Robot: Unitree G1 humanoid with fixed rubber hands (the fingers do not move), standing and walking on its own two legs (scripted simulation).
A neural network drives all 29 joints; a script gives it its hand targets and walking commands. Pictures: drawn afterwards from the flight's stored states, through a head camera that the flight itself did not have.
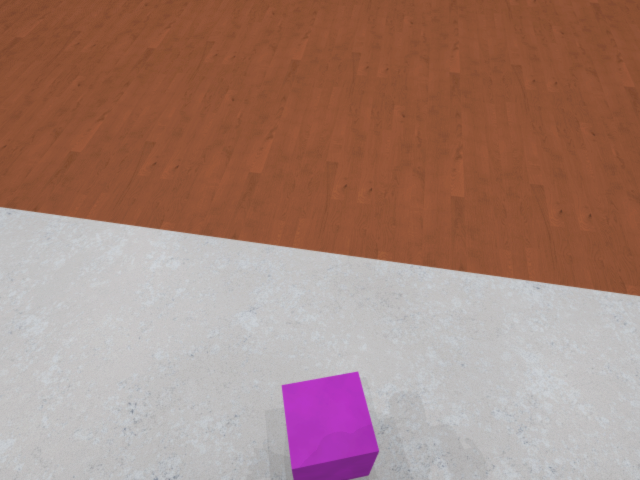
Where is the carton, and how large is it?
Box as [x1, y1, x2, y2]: [282, 372, 378, 479]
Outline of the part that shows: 357,372 282,385 291,467 294,479 349,479 368,474 378,452 378,448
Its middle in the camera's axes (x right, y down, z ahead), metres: +0.02 +0.53 +1.06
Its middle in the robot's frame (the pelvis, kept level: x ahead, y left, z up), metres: +0.39 -0.01 -0.66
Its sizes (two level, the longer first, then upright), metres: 0.210 0.200 0.250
